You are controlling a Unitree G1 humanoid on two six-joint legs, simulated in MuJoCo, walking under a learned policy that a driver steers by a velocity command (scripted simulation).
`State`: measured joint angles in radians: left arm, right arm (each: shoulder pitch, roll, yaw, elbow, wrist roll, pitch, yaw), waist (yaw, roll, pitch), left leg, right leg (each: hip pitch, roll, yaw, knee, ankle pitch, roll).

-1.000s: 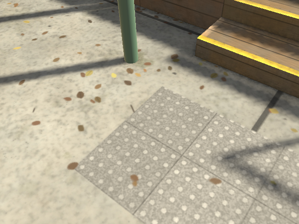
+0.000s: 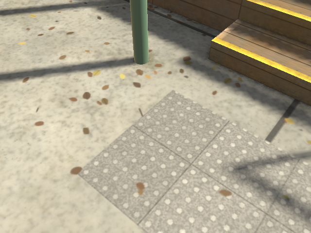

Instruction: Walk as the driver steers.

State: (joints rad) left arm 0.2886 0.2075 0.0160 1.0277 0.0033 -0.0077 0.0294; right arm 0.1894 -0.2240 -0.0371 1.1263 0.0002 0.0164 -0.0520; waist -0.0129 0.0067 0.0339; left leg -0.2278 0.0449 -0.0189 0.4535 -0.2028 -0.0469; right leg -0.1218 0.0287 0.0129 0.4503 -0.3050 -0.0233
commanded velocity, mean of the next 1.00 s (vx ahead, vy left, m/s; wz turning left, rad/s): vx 0.00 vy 0.00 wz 0.00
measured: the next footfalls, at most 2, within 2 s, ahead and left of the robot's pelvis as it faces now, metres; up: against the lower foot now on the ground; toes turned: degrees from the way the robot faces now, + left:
right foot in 1.84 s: +0.48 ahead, -0.08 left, +0.00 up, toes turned -2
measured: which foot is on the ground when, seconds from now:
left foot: down 0.00-1.00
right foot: down 0.00-1.00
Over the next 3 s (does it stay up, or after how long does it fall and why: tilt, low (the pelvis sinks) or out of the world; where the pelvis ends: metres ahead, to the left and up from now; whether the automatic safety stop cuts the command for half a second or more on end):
stays up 0.82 0.15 -0.01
